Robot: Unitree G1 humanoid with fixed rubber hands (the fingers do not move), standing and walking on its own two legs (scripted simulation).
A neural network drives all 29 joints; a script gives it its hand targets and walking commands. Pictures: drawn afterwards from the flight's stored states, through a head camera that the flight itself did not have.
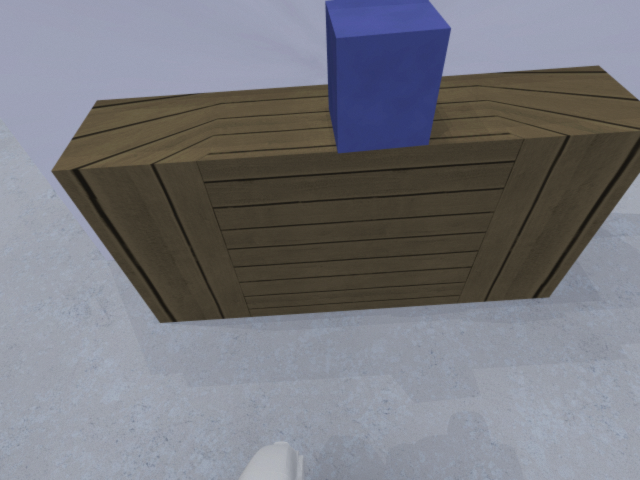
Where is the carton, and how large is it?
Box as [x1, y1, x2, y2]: [325, 0, 450, 152]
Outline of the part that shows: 325,1 329,111 337,151 347,152 428,144 450,27 428,0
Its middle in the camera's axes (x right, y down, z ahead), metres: +0.13 -0.37 +0.86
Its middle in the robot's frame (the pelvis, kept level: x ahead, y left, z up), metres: +0.90 -0.06 +0.06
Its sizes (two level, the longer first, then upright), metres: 0.210 0.200 0.250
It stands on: a pedestal, 0.70 m high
